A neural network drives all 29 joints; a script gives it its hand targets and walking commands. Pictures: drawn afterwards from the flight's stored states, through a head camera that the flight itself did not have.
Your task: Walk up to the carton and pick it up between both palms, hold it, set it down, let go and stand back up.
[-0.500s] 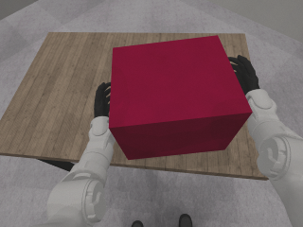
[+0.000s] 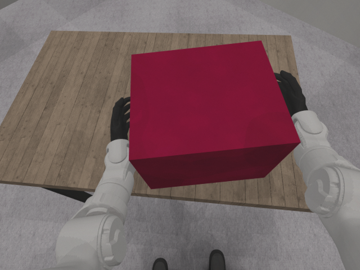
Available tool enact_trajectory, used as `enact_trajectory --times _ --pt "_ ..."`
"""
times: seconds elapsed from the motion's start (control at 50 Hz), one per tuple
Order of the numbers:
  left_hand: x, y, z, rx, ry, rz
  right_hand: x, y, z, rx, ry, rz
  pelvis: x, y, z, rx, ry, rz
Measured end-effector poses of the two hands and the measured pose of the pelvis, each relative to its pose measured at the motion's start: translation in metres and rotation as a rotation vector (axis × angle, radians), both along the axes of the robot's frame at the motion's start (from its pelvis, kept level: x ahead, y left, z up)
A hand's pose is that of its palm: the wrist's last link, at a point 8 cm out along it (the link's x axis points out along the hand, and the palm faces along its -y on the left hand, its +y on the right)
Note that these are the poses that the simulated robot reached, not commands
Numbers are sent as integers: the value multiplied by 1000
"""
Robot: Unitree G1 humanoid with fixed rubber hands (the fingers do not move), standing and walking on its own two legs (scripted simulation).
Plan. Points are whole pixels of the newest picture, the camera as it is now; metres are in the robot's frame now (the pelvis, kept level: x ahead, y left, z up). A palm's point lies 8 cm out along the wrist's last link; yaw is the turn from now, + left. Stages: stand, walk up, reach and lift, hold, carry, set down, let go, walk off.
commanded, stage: set down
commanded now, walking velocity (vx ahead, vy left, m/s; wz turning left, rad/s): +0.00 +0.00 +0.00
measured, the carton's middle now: (202, 120) +0.46 -0.01 -0.02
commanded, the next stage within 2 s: none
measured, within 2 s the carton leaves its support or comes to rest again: neither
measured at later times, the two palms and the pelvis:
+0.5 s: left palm (121, 131) +0.43 +0.18 -0.02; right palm (297, 101) +0.51 -0.23 +0.00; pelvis -0.01 +0.01 -0.02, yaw -2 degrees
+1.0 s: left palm (115, 132) +0.41 +0.19 +0.01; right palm (312, 106) +0.49 -0.26 +0.00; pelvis -0.03 -0.01 -0.03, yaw -3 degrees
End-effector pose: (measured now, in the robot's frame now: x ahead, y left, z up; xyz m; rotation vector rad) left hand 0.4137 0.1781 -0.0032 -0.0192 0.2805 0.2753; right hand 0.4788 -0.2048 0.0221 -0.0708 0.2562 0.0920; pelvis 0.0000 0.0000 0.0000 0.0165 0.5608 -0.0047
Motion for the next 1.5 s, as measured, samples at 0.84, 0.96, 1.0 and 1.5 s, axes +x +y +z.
enact_trajectory --times 0.84,0.96,1.0,1.5 --pt "-1 9 -25 82 69 -40 19 -63 -47 18 -30 -35 -19 -5 -40 -11 163 -29" --pt "0 8 -1 86 42 -42 17 -56 -28 30 -47 -4 -27 -7 -35 -8 132 -39" --pt "0 8 9 78 34 -32 15 -53 -21 28 -39 10 -29 -7 -34 -9 120 -43" --pt "-85 48 17 17 56 42 -62 -61 16 -33 20 20 -34 -14 -17 -23 -165 1"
